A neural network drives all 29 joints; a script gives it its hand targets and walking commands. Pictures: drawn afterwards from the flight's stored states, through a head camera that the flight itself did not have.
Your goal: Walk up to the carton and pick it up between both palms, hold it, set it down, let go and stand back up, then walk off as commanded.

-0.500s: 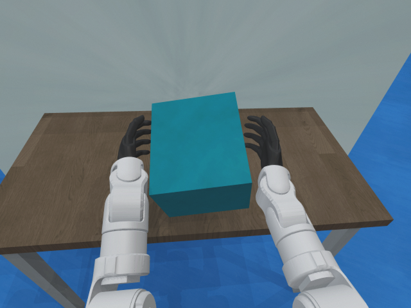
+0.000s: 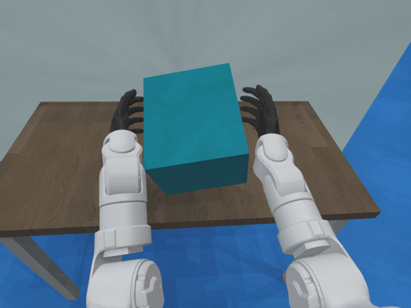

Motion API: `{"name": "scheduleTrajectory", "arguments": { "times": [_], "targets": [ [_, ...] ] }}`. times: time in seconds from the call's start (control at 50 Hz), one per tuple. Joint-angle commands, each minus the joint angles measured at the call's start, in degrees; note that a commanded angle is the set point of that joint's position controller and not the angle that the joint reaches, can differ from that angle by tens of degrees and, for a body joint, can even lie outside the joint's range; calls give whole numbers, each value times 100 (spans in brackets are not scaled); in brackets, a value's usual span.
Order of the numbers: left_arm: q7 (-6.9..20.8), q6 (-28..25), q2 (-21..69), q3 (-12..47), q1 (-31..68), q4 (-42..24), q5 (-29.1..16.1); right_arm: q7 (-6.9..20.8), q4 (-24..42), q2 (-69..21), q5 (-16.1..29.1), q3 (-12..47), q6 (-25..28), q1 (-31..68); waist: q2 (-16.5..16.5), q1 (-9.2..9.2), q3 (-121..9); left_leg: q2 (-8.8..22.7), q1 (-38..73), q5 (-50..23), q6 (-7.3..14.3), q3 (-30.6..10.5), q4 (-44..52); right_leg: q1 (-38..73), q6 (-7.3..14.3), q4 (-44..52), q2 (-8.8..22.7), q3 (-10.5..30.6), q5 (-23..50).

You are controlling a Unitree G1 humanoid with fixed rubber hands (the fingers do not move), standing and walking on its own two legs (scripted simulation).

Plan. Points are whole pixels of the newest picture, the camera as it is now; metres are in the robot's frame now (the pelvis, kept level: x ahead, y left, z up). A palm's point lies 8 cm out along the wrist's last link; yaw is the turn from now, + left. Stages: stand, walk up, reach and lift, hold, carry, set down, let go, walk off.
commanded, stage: reach and lift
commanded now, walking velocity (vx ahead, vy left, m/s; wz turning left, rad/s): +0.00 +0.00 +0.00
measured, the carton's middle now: (196, 131) +0.42 +0.02 +0.14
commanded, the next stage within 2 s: hold in 0.62 s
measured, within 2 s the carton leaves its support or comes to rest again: neither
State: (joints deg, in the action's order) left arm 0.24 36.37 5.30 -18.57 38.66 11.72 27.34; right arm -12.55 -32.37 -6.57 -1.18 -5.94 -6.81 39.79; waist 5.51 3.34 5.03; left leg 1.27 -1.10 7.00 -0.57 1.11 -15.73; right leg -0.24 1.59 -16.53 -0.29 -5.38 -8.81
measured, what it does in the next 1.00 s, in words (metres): stands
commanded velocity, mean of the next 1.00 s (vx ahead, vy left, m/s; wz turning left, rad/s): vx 0.00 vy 0.00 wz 0.00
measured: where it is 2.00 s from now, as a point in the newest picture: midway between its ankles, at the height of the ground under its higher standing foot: outside the picture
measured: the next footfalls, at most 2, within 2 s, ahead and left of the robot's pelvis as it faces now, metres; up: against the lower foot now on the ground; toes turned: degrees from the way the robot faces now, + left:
none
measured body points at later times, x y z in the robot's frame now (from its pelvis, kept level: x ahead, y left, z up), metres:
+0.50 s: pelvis +0.01 +0.03 +0.00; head -0.02 +0.07 +0.45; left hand +0.38 +0.17 +0.17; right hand +0.38 -0.09 +0.17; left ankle +0.03 +0.13 -0.75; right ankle +0.02 -0.09 -0.75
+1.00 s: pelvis +0.00 +0.00 +0.00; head -0.04 +0.02 +0.45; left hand +0.38 +0.14 +0.19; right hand +0.37 -0.12 +0.18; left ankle +0.03 +0.13 -0.75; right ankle +0.02 -0.09 -0.75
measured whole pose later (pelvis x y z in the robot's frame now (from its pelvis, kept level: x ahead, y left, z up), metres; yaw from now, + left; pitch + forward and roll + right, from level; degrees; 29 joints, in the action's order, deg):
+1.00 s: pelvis +0.00 +0.00 +0.00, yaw -1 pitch -11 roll +0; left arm 2.9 42.6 7.9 -21.4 38.4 6.7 28.8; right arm -14.4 -29.8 -4.5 4.7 -1.2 -11.8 38.2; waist 3.4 4.8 6.4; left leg 1.5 2.7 6.9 -0.3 1.3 -15.1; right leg 3.2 2.0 -16.0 -0.3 -6.0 -8.4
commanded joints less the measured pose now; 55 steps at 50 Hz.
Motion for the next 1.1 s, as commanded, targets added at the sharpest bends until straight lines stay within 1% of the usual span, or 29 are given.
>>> {"name": "scheduleTrajectory", "arguments": {
  "times": [0.0,0.02,0.04,0.08,0.1,0.12,0.14,0.16,0.18,0.22,0.24,0.26,0.34,0.36,0.44,0.46,0.56,0.58,0.6,0.64,0.68,0.72,0.8,0.82,0.86,0.9,0.98,1.02,1.08],
  "targets": [
    [1540,-179,2484,1533,2694,176,-459,722,-33,-2179,-17,1184,64,2507,-423,568,-913,-244,501,312,220,367,380,746,-566,380,237,-9,234],
    [1558,-232,2623,1747,2713,6,-620,680,325,-2227,109,1229,185,2679,-510,697,-1368,-281,519,-216,89,344,193,1007,-579,282,207,29,1161],
    [1586,-270,2500,1478,2569,77,-478,632,515,-2364,146,1475,236,2767,-272,476,-1415,-362,591,-522,168,388,161,1265,-646,248,203,-10,1662],
    [1532,-431,2575,1715,2431,-153,-732,528,1438,-2611,377,1988,523,3248,-80,380,-2158,-422,605,-1198,147,335,-83,1742,-760,128,201,3,2899],
    [1467,-564,2698,1985,2591,-701,-884,484,1557,-2733,504,2253,581,3035,-167,408,-2405,-424,719,-1583,68,318,-138,1904,-770,-12,198,6,3602],
    [1384,-617,2708,2101,2660,-917,-962,445,2218,-2841,690,2605,708,3555,-143,155,-2813,-406,722,-1647,113,228,-196,1962,-790,-114,194,4,3837],
    [1280,-743,2879,2615,2643,-1438,-1201,395,2665,-2983,927,3090,817,3556,-267,264,-3236,-435,804,-2064,12,146,-309,2143,-838,-249,199,17,4658],
    [1204,-752,2852,2766,2640,-1623,-1306,359,2959,-3077,1170,3468,828,3736,-184,112,-3387,-434,795,-2402,-8,127,-454,2241,-856,-331,146,-8,4888],
    [1109,-825,3064,3227,2620,-2315,-1488,319,3150,-3166,1304,3723,773,3334,-347,183,-3719,-382,1133,-2961,-107,53,-566,2134,-839,-421,19,-59,5168],
    [925,-722,3186,3599,2437,-2722,-1597,304,3063,-2903,1400,3773,625,2879,-825,280,-3558,-302,1649,-3313,-269,-88,-700,1359,-713,-328,-115,-66,4341],
    [935,-554,2909,3255,2066,-2298,-1417,307,3181,-2676,1407,3757,587,2892,-679,-11,-3225,-306,1616,-3404,-224,35,-729,1365,-592,-109,-157,-65,3725],
    [880,-521,2949,3271,2351,-2298,-1318,380,2731,-2602,1293,3549,427,2774,-820,-15,-3017,-258,1806,-3175,-251,57,-616,970,-526,22,-257,-151,2627],
    [1177,298,2238,2262,1707,-1161,-523,565,1595,-1653,782,2667,-70,2270,-520,10,-1012,-183,1185,-644,72,234,214,723,-349,402,-131,-254,45],
    [1237,426,2339,2365,1722,-1183,-475,609,1226,-1481,729,2441,-193,2161,-618,246,-619,-105,1117,-393,9,247,378,686,-288,440,-161,-291,-202],
    [1329,501,2915,2646,1962,-1634,-717,708,1463,-1403,810,1920,-61,2259,-851,601,-1117,74,1142,-1354,-314,121,112,753,-171,239,-237,-242,471],
    [1317,492,2885,2553,1874,-1511,-736,736,1613,-1516,875,1976,21,2386,-851,501,-1007,53,1132,-1581,-310,112,-14,727,-178,332,-258,-252,394],
    [806,-13,3568,4091,2888,-2838,-1656,795,2748,-1828,1068,2339,494,3326,-1343,665,-2806,126,1865,-2895,-671,-161,-662,354,-151,105,-403,-433,956],
    [736,1,3453,3985,2998,-2415,-1626,787,2699,-1826,953,2300,510,3740,-1227,606,-2795,95,1864,-2662,-583,-126,-636,121,-171,197,-360,-431,641],
    [629,-73,3445,3983,3177,-2355,-1589,845,2355,-1869,860,2213,488,3544,-1468,561,-2618,142,1714,-2435,-602,-129,-559,45,-76,276,-320,-384,362],
    [650,54,3145,3524,3003,-1884,-1378,815,2344,-1896,768,2361,323,3552,-1013,471,-2248,-38,1452,-1358,-317,-3,-368,149,-222,231,-207,-360,222],
    [838,280,2773,2623,2495,-1135,-915,808,1982,-1896,646,2198,171,3429,-633,182,-1756,-158,950,-614,21,165,-81,600,-304,283,-99,-273,116],
    [921,388,2569,2176,2549,-825,-701,898,1534,-1891,575,2103,-10,3400,-392,24,-1485,-162,690,533,213,276,268,544,-309,373,-58,-268,-759],
    [1097,457,2252,1552,2666,-739,-531,864,1615,-2123,820,2240,-65,3744,-145,-283,-1735,-239,544,81,398,352,304,880,-433,326,15,-149,-325],
    [1119,411,2394,1676,2842,-873,-620,816,1728,-2228,784,2217,-18,3797,-132,-143,-2096,-283,603,-51,387,363,210,944,-468,318,33,-146,-125],
    [1112,265,2379,1621,3052,-854,-688,733,2056,-2429,868,2314,71,4123,-22,-176,-2475,-278,707,-494,411,335,94,1000,-551,253,66,-94,499],
    [1140,161,2244,1644,3110,-987,-805,642,1971,-2585,829,2295,47,3931,32,-113,-2672,-371,690,-737,400,386,31,1320,-650,158,146,-64,1322],
    [1236,174,2123,1607,2937,-1077,-669,475,1613,-2594,829,2322,-148,3452,-153,189,-2077,-391,710,-616,330,361,90,1270,-730,233,230,-13,1760],
    [1356,319,2118,1565,2347,-1083,-616,380,1819,-2485,963,2570,-186,3188,-152,134,-2082,-396,794,-891,356,321,140,1698,-793,181,273,3,2515],
    [1514,413,2257,1984,2449,-1333,-625,328,1677,-2297,952,2342,-296,2845,-582,588,-1763,-418,840,-798,152,313,45,1513,-634,271,169,-16,2214]
  ]
}}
